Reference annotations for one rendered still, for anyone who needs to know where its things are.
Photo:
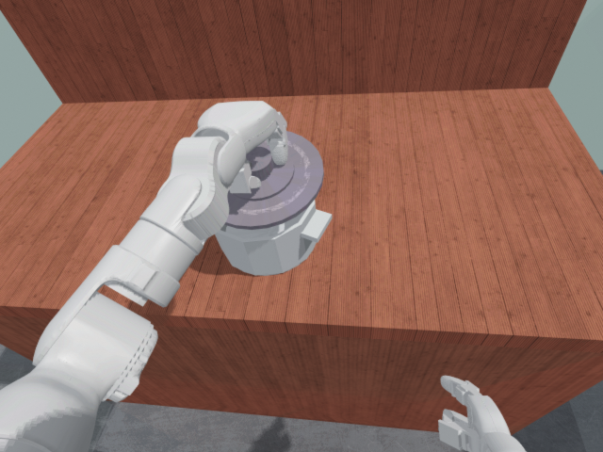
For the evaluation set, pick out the table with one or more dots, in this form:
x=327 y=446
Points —
x=467 y=229

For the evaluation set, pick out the right robot forearm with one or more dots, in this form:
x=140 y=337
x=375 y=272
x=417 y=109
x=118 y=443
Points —
x=500 y=442

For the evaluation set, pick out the knob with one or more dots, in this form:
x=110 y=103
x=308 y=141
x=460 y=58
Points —
x=262 y=162

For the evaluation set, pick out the pot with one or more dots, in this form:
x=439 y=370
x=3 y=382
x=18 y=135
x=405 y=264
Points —
x=276 y=249

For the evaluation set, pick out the robot left hand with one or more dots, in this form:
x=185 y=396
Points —
x=254 y=122

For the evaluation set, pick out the left robot forearm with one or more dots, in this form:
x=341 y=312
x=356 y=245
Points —
x=191 y=206

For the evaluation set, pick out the lid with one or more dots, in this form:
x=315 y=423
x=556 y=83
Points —
x=286 y=192

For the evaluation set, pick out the robot right hand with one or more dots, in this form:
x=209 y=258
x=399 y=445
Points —
x=483 y=416

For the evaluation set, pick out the robot left upper arm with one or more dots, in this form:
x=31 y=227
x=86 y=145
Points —
x=99 y=356

